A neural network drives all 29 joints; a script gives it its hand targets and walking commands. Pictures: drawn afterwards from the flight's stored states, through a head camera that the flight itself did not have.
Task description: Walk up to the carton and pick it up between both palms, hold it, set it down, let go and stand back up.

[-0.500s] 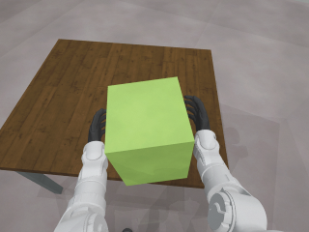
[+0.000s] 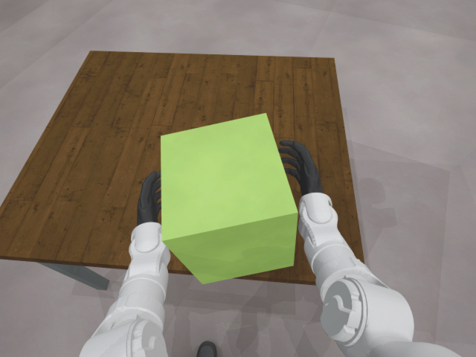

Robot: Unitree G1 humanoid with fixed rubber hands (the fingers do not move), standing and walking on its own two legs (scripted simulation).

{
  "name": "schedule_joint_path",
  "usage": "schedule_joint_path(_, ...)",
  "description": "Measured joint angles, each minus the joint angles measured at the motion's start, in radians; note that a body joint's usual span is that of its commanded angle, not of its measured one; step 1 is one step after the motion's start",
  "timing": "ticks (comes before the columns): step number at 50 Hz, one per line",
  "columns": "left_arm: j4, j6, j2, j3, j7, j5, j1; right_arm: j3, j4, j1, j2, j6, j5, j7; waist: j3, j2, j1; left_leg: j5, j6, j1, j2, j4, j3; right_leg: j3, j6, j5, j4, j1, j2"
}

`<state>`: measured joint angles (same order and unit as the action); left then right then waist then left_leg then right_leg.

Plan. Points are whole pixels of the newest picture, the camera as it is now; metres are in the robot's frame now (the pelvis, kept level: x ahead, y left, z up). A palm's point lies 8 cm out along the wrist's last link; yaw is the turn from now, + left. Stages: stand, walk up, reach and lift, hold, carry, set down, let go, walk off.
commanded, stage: set down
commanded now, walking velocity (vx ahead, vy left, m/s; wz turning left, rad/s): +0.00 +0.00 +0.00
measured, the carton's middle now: (231, 205) +0.39 +0.07 -0.06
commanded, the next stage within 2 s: none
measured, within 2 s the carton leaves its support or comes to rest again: rests again in 1.18 s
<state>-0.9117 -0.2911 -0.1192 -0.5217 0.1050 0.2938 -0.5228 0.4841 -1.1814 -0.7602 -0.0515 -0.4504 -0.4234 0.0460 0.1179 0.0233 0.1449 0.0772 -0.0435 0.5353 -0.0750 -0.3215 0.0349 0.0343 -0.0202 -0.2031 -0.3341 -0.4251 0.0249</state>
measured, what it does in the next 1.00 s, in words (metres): stands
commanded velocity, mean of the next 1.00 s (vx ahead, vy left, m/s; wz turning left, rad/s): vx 0.00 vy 0.00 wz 0.00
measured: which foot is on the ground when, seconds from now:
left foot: down 0.00-1.00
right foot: down 0.00-1.00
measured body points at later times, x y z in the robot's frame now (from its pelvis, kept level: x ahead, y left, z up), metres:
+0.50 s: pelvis -0.01 +0.00 -0.01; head +0.08 +0.00 +0.44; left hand +0.34 +0.22 -0.02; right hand +0.43 -0.06 +0.01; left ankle +0.03 +0.15 -0.74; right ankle -0.05 -0.10 -0.74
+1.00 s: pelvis -0.01 +0.01 -0.01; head +0.09 +0.01 +0.43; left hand +0.35 +0.21 -0.02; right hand +0.43 -0.07 +0.01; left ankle +0.03 +0.15 -0.74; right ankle -0.05 -0.10 -0.74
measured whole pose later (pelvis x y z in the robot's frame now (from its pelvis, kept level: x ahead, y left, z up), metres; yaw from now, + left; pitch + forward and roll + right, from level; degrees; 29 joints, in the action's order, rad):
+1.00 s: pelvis -0.01 +0.01 -0.01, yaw -1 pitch +19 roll -1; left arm -0.89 -0.30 -0.15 -0.63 0.12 0.41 -0.59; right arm 0.65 -1.21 -0.83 -0.05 -0.42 -0.52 -0.01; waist 0.13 -0.02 0.14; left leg 0.10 -0.03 0.63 -0.08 -0.41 0.05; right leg 0.02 -0.02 -0.22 -0.42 -0.53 0.03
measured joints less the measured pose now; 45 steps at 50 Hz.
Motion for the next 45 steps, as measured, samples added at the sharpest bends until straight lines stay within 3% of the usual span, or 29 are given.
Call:
schedule_joint_path(18, -0.045, -0.031, 0.002, -0.046, 0.001, 0.022, -0.038, 0.075, -0.048, -0.050, 0.004, -0.006, -0.048, -0.013, 0.011, -0.004, -0.001, 0.015, 0.005, 0.052, -0.001, -0.055, 0.002, -0.003, 0.003, -0.019, -0.064, -0.057, -0.002)
schedule_joint_path(45, 0.008, -0.004, -0.026, -0.090, 0.017, 0.095, -0.070, 0.164, -0.039, -0.083, 0.007, 0.035, -0.094, -0.057, 0.015, -0.036, -0.005, 0.018, 0.011, 0.097, -0.005, -0.080, 0.013, -0.014, 0.005, -0.016, -0.087, -0.106, 0.000)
